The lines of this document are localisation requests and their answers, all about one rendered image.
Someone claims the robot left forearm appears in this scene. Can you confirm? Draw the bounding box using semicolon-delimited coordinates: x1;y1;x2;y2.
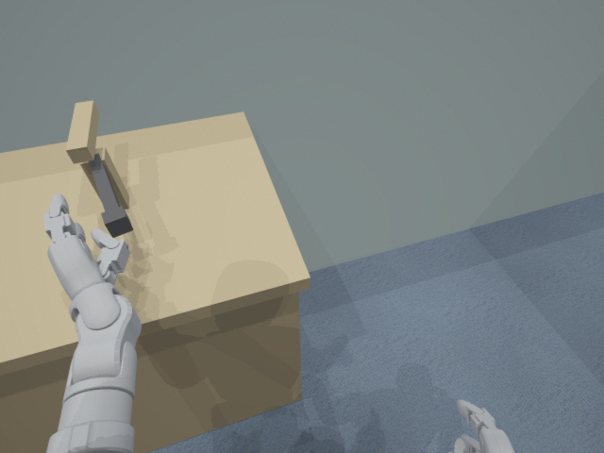
46;282;142;453

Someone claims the counter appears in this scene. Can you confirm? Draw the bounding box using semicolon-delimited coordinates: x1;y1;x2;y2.
0;100;310;453

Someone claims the left robot hand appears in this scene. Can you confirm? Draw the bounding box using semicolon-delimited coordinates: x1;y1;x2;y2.
43;193;130;301

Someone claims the tap lever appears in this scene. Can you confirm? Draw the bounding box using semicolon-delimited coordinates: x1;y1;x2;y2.
89;153;133;238

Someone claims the right robot hand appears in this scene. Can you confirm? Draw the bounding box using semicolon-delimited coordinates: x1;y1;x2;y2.
448;400;515;453

